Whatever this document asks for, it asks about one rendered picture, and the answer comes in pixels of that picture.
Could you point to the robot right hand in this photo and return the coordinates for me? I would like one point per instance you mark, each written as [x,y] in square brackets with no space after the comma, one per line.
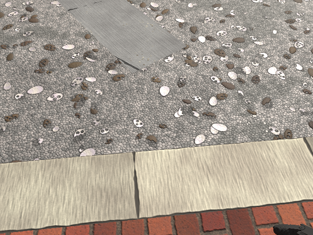
[292,229]

